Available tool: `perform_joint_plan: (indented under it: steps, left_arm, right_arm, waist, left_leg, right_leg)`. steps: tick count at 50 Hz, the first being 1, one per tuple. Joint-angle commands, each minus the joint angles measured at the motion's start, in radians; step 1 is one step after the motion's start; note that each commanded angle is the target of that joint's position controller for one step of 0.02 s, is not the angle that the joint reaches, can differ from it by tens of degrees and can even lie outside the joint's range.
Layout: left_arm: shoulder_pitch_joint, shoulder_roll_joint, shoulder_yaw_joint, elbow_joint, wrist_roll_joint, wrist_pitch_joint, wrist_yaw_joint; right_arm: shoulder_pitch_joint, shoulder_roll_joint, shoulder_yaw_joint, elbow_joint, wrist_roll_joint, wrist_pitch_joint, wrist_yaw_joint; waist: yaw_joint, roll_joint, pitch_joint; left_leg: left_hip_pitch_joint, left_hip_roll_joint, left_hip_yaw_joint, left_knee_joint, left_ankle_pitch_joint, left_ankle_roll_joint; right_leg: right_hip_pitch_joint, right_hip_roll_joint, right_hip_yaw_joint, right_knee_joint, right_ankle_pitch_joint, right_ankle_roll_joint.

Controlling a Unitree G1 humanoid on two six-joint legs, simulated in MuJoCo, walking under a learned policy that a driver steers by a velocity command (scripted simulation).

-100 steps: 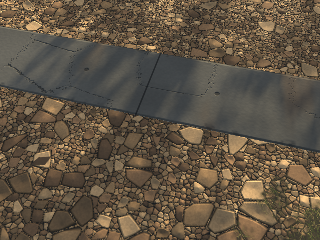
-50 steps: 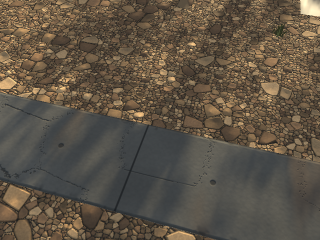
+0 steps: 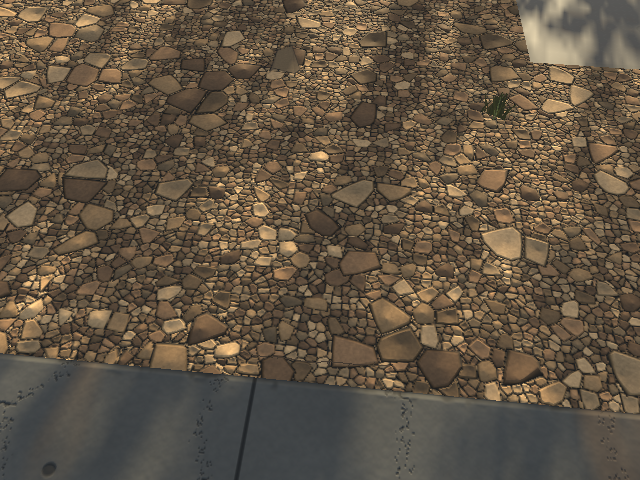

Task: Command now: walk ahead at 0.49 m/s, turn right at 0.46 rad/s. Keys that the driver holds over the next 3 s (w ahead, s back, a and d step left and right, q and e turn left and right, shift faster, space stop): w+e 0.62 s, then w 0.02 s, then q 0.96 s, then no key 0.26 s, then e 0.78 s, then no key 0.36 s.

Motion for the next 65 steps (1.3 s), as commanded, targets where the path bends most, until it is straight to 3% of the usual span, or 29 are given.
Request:
perform_joint_plan:
  steps: [1,5,7,9,11,12,13,14,16,19,22,26,31,34,36,37,38,39,40,41,42,43,44,49,54,57,61,63,65]
  left_arm:
    - [-0.102,-0.004,-0.013,-0.084,-0.001,-0.007,-0.012]
    - [-0.191,0.006,-0.016,-0.134,0.002,-0.01,-0.015]
    - [-0.166,0.021,-0.008,-0.136,0.004,-0.01,-0.011]
    - [-0.056,0.051,0.008,-0.111,0.007,-0.008,-0.004]
    - [0.175,0.118,0.043,-0.044,0.018,-0.02,0.007]
    - [0.252,0.224,0.074,-0.04,0.031,-0.021,0.021]
    - [0.215,0.291,0.085,-0.064,0.008,-0.01,0.018]
    - [0.204,0.266,0.077,-0.054,-0.011,0.0,0.025]
    - [0.107,0.177,0.053,-0.06,-0.015,-0.009,0.035]
    - [0.078,0.143,0.034,-0.072,-0.032,-0.04,0.043]
    - [0.14,0.184,0.04,-0.066,-0.033,-0.053,0.039]
    - [0.238,0.185,0.038,-0.065,-0.029,-0.048,0.035]
    - [0.306,0.201,0.038,-0.074,-0.022,-0.041,0.043]
    - [0.3,0.191,0.029,-0.07,-0.015,-0.042,0.053]
    - [0.269,0.197,0.025,-0.07,-0.009,-0.054,0.058]
    - [0.239,0.214,0.027,-0.071,-0.012,-0.061,0.058]
    - [0.232,0.205,0.024,-0.079,-0.018,-0.067,0.057]
    - [0.366,0.113,0.006,-0.091,-0.039,-0.065,0.06]
    - [0.495,0.137,0.011,-0.053,-0.059,-0.056,0.064]
    - [0.423,0.183,0.013,-0.045,-0.02,-0.047,0.064]
    - [0.292,0.181,0.009,-0.075,-0.001,-0.044,0.058]
    - [0.214,0.171,0.006,-0.1,0.004,-0.039,0.054]
    - [0.176,0.169,0.006,-0.122,0.014,-0.024,0.049]
    - [0.172,0.127,-0.009,-0.141,0.003,0.025,0.051]
    - [0.021,0.141,-0.01,-0.192,0.0,0.052,0.057]
    - [-0.037,0.134,-0.017,-0.215,-0.006,0.052,0.06]
    - [-0.037,0.135,-0.025,-0.236,-0.027,0.037,0.073]
    - [0.014,0.135,-0.028,-0.235,-0.036,0.025,0.081]
    - [0.107,0.153,-0.023,-0.219,-0.028,0.009,0.093]
  right_arm:
    - [0.022,-0.103,-0.011,-0.041,0.002,-0.017,-0.01]
    - [0.087,-0.128,-0.017,-0.017,-0.001,-0.007,-0.022]
    - [0.08,-0.148,-0.022,-0.016,-0.002,0.002,-0.028]
    - [0.061,-0.18,-0.033,-0.023,-0.007,0.017,-0.032]
    - [0.031,-0.205,-0.041,-0.05,-0.002,0.031,-0.02]
    - [0.031,-0.14,-0.028,-0.099,0.014,0.029,-0.008]
    - [-0.013,-0.117,-0.027,-0.18,0.019,0.017,0.01]
    - [-0.147,-0.164,-0.035,-0.21,0.01,0.005,0.014]
    - [-0.135,-0.15,-0.031,-0.204,0.014,-0.011,0.014]
    - [-0.098,-0.13,-0.03,-0.206,-0.029,0.044,0.022]
    - [-0.187,-0.128,-0.028,-0.25,-0.027,0.072,0.029]
    - [-0.361,-0.145,-0.025,-0.319,-0.021,0.077,0.032]
    - [-0.511,-0.144,-0.009,-0.387,-0.015,0.064,0.047]
    - [-0.485,-0.144,-0.001,-0.39,-0.009,0.047,0.046]
    - [-0.331,-0.18,-0.015,-0.338,-0.013,0.029,0.036]
    - [-0.202,-0.2,-0.023,-0.294,-0.013,0.018,0.028]
    - [-0.083,-0.224,-0.029,-0.263,-0.02,0.002,0.019]
    - [0.007,-0.314,-0.043,-0.26,-0.033,-0.003,0.016]
    - [0.016,-0.315,-0.053,-0.244,0.002,0.018,0.028]
    - [-0.076,-0.249,-0.04,-0.269,0.029,0.03,0.036]
    - [-0.172,-0.18,-0.019,-0.285,0.029,0.033,0.037]
    - [-0.196,-0.155,-0.009,-0.282,0.023,0.034,0.036]
    - [-0.18,-0.169,-0.011,-0.269,0.027,0.036,0.031]
    - [-0.149,-0.238,-0.032,-0.255,0.013,0.049,0.03]
    - [-0.114,-0.255,-0.049,-0.275,0.009,0.095,0.024]
    - [-0.104,-0.26,-0.061,-0.288,0.005,0.116,0.022]
    - [-0.113,-0.267,-0.071,-0.306,-0.003,0.138,0.025]
    - [-0.135,-0.266,-0.074,-0.316,-0.001,0.147,0.028]
    - [-0.174,-0.252,-0.072,-0.332,0.019,0.151,0.025]
  waist:
    - [0.0,0.087,0.094]
    - [-0.022,0.087,0.099]
    - [0.001,0.109,0.066]
    - [0.052,0.144,-0.002]
    - [0.157,0.107,-0.128]
    - [0.169,-0.041,-0.23]
    - [0.113,-0.154,-0.28]
    - [0.128,0.001,-0.171]
    - [0.039,0.092,-0.025]
    - [-0.024,0.061,-0.032]
    - [-0.01,0.027,-0.012]
    - [0.055,-0.014,0.012]
    - [0.107,-0.031,0.017]
    - [0.09,-0.05,0.023]
    - [0.028,-0.067,-0.028]
    - [-0.039,-0.05,-0.076]
    - [-0.093,-0.016,-0.145]
    - [-0.046,0.21,-0.315]
    - [-0.016,0.317,-0.446]
    - [0.006,0.147,-0.334]
    - [0.007,0.074,-0.203]
    - [0.01,0.055,-0.133]
    - [0.019,0.071,-0.102]
    - [0.058,0.117,-0.136]
    - [0.012,0.146,-0.103]
    - [-0.011,0.158,-0.074]
    - [-0.019,0.177,-0.077]
    - [0.0,0.183,-0.082]
    - [0.052,0.15,-0.082]
  left_leg:
    - [-0.071,0.28,-0.079,-0.127,0.338,0.062]
    - [0.069,0.308,-0.017,-0.063,0.541,0.056]
    - [0.121,0.316,0.021,0.038,0.822,0.046]
    - [0.143,0.322,0.045,0.236,1.055,0.045]
    - [-0.005,0.308,0.057,0.638,0.873,0.019]
    - [-0.324,0.23,0.052,0.993,0.317,-0.022]
    - [-0.654,0.01,-0.114,1.262,-0.311,-0.063]
    - [-0.762,0.084,-0.249,1.237,-0.202,-0.05]
    - [-0.691,0.156,-0.251,1.057,-0.074,-0.046]
    - [-0.562,0.176,-0.25,0.929,-0.061,-0.09]
    - [-0.609,0.174,-0.225,0.816,0.021,-0.122]
    - [-0.709,0.155,-0.225,0.638,0.162,-0.129]
    - [-0.701,0.095,-0.223,0.442,0.238,-0.111]
    - [-0.558,0.061,-0.197,0.312,0.241,-0.067]
    - [-0.356,0.013,-0.186,0.295,0.218,-0.018]
    - [-0.244,0.001,-0.179,0.222,0.263,0.004]
    - [-0.069,0.08,-0.238,0.191,0.431,0.028]
    - [0.215,0.375,-0.53,0.317,0.925,0.148]
    - [0.319,0.49,-0.829,0.242,1.103,0.303]
    - [0.194,0.437,-0.776,0.184,0.966,0.29]
    - [0.073,0.376,-0.657,0.155,0.887,0.259]
    - [-0.008,0.326,-0.584,0.122,0.872,0.23]
    - [-0.07,0.286,-0.541,0.096,0.859,0.203]
    - [-0.2,0.212,-0.477,0.062,0.772,0.179]
    - [-0.255,0.182,-0.576,-0.007,0.198,0.156]
    - [-0.261,0.167,-0.632,-0.017,0.017,0.147]
    - [-0.231,0.167,-0.707,0.029,0.104,0.144]
    - [-0.224,0.162,-0.749,0.056,0.186,0.124]
    - [-0.295,0.108,-0.738,0.115,0.104,0.051]
  right_leg:
    - [-0.006,0.006,-0.05,-0.152,0.081,0.002]
    - [0.02,0.038,-0.12,-0.284,0.024,-0.033]
    - [0.099,0.088,-0.158,-0.311,-0.06,-0.069]
    - [0.232,0.156,-0.187,-0.322,-0.169,-0.114]
    - [0.556,0.182,-0.124,-0.461,-0.175,-0.174]
    - [0.833,-0.074,0.231,-0.494,-0.292,-0.267]
    - [0.969,-0.276,0.767,-0.657,-0.235,-0.397]
    - [0.9,-0.242,0.634,-0.691,-0.195,-0.356]
    - [0.67,-0.163,0.42,-0.718,0.002,-0.263]
    - [0.536,-0.059,0.282,-0.73,0.187,-0.224]
    - [0.505,-0.022,0.253,-0.749,0.213,-0.21]
    - [0.58,-0.012,0.288,-0.75,0.204,-0.174]
    - [0.675,-0.007,0.314,-0.698,0.286,-0.16]
    - [0.683,-0.015,0.275,-0.649,0.45,-0.115]
    - [0.68,-0.013,0.255,-0.539,0.677,-0.065]
    - [0.699,0.015,0.225,-0.399,0.734,-0.043]
    - [0.624,0.064,0.194,-0.206,0.572,-0.024]
    - [0.428,0.172,0.128,0.148,-0.054,0.013]
    - [0.266,0.28,0.109,0.381,-0.537,0.04]
    - [0.205,0.203,0.14,0.419,-0.447,0.044]
    - [0.169,0.158,0.116,0.366,-0.385,0.052]
    - [0.15,0.126,0.098,0.314,-0.363,0.057]
    - [0.169,0.103,0.09,0.259,-0.338,0.062]
    - [0.25,0.108,0.051,0.104,-0.317,0.097]
    - [0.198,0.101,0.061,-0.011,-0.273,0.108]
    - [0.202,0.115,0.065,-0.085,-0.288,0.109]
    - [0.275,0.15,0.073,-0.216,-0.355,0.092]
    - [0.355,0.168,0.077,-0.347,-0.361,0.071]
    - [0.526,0.139,0.098,-0.621,-0.236,0.044]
